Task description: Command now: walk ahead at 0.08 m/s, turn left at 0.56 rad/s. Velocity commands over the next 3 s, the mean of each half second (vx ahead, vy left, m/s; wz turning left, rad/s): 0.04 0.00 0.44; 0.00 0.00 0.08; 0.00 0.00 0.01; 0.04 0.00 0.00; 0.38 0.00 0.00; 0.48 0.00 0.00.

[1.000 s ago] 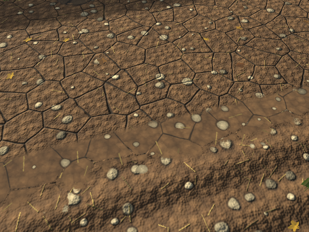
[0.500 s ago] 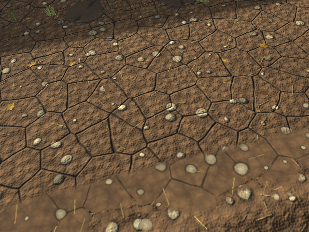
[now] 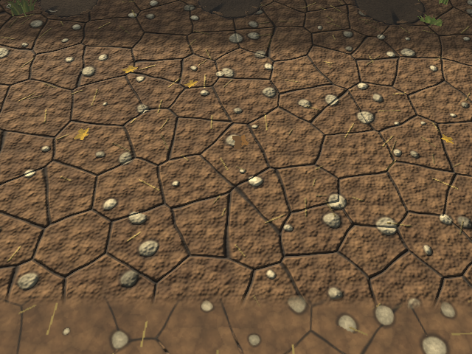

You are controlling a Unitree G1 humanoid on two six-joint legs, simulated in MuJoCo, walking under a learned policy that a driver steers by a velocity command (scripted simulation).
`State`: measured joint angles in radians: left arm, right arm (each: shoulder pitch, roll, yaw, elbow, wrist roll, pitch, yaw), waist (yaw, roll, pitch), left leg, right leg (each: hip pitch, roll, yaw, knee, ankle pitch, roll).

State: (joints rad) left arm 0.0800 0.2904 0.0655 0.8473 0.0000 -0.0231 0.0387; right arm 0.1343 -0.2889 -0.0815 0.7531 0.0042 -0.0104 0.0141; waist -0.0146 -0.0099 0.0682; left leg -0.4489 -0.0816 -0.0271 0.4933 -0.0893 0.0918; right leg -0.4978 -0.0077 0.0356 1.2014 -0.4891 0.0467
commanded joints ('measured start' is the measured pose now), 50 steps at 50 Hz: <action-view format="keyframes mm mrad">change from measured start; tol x16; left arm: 1 78 95 29 -42 12 11 15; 50 98 75 -5 53 8 13 -9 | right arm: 1 -8 -143 -36 -90 -14 -3 -23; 50 65 -60 24 6 -15 -5 -34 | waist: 1 38 87 -193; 16 29 168 -206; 19 -27 -296 -134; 32 22 -170 -123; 35 85 139 -193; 50 35 33 -57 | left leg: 1 168 235 -319 -183 177 171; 10 172 192 -415 -180 -150 119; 16 200 180 -436 -67 56 86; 19 -82 -85 -128 277 -491 -65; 23 -124 -18 -155 649 -409 -152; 29 104 56 1 190 -340 -180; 32 278 54 14 -156 -63 -134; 34 459 202 -136 -78 271 -65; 37 276 164 -122 -83 -34 -27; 50 204 129 -99 -84 -56 -54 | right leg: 1 -43 -19 38 -90 84 5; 16 195 22 29 -709 274 -10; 19 331 -354 434 -901 651 -279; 31 347 -179 168 -796 662 -228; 35 245 -41 22 -756 308 -50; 50 311 -32 11 -735 380 -7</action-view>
